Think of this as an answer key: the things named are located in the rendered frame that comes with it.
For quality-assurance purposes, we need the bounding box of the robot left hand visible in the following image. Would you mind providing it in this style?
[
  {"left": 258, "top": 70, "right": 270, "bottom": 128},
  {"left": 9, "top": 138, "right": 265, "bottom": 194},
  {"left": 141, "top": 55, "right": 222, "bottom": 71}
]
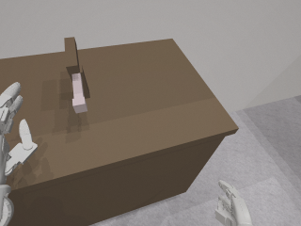
[{"left": 0, "top": 82, "right": 38, "bottom": 186}]

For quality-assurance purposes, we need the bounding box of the counter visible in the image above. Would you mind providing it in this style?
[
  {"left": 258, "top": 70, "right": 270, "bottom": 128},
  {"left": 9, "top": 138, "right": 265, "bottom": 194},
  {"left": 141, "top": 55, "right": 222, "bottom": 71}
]
[{"left": 0, "top": 37, "right": 239, "bottom": 226}]

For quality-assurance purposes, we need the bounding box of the tap lever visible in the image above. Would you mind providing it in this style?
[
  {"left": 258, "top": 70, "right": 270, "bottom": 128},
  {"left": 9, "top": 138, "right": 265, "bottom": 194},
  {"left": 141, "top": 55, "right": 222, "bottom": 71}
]
[{"left": 71, "top": 73, "right": 87, "bottom": 114}]

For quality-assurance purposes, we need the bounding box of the robot left forearm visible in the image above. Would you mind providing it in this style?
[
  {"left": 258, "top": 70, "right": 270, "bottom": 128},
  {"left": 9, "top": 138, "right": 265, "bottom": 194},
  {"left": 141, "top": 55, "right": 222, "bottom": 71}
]
[{"left": 0, "top": 185, "right": 14, "bottom": 226}]

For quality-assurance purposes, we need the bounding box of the robot right hand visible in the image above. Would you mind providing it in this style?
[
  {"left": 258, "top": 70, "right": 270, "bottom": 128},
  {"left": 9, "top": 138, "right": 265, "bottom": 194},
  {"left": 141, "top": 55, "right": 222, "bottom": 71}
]
[{"left": 215, "top": 180, "right": 253, "bottom": 226}]

